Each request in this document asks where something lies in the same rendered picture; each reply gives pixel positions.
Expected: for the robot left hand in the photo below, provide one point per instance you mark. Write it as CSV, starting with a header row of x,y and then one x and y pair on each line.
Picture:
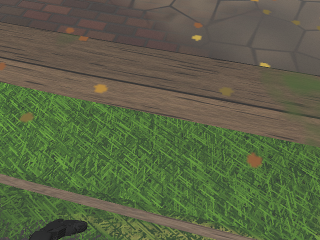
x,y
59,228

